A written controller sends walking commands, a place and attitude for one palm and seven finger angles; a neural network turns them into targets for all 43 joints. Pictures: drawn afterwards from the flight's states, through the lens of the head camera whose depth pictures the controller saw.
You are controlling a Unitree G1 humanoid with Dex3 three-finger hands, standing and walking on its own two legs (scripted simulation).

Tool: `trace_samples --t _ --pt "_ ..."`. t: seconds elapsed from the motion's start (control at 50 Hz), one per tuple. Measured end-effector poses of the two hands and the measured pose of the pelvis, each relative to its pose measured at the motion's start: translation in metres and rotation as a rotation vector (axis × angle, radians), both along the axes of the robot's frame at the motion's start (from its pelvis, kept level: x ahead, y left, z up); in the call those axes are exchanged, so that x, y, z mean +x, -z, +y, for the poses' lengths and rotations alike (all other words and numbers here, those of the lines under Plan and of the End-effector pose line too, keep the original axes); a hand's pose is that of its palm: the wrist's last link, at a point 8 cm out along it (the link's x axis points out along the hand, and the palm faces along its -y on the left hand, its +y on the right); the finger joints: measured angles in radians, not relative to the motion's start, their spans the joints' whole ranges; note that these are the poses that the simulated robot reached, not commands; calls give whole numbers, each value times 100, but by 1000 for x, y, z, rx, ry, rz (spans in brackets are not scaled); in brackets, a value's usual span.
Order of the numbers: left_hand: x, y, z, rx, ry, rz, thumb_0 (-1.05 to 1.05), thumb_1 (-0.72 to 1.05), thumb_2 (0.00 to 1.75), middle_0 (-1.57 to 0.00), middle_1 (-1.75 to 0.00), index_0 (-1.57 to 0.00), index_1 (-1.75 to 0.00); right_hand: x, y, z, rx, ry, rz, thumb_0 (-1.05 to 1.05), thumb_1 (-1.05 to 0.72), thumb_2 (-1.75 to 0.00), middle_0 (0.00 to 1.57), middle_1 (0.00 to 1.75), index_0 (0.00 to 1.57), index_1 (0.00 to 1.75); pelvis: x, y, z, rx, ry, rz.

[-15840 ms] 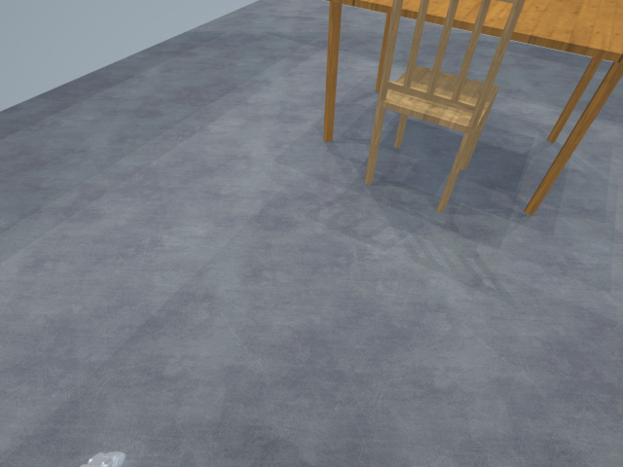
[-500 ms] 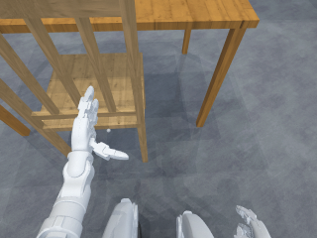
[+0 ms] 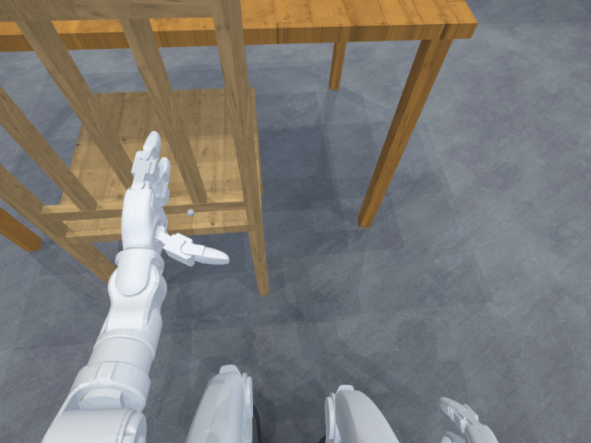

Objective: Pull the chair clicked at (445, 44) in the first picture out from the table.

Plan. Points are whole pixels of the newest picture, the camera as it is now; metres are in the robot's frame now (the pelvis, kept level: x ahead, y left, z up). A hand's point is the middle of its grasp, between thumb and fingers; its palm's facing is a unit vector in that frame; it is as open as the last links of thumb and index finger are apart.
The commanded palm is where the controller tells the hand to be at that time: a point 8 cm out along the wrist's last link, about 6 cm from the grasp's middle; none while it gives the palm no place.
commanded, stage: push the fingers through the gap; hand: left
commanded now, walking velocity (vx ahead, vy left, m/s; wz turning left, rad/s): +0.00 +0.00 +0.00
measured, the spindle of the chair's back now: (104, 137) +0.52 +0.27 +0.07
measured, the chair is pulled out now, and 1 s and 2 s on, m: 0.00 0.00 0.00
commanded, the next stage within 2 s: hook a spindle and tug to test in 1.24 s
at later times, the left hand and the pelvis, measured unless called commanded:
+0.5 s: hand (191, 183) +0.46 +0.15 +0.03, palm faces +0.08 -1.00 -0.02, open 16.9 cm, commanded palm +0.44 +0.19 +0.03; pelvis +0.00 +0.01 +0.00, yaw -1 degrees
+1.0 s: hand (190, 163) +0.50 +0.16 +0.03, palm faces +0.10 -1.00 -0.02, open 16.9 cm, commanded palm +0.47 +0.19 +0.03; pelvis +0.00 +0.01 -0.01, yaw -2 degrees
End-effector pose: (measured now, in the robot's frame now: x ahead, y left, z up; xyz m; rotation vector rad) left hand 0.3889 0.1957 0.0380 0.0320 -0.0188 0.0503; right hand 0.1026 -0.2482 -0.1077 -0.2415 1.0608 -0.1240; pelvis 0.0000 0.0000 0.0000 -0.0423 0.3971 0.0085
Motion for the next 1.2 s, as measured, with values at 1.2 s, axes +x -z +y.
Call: trace_samples --t 1.2 --pt "87 7 8 -15 -43 15 -1 -50 30 -6 -8 -6 -8 -75 5 6 -20 108 284 1 -90 -90 20 30 20 30 5 6 12 -25 16 75"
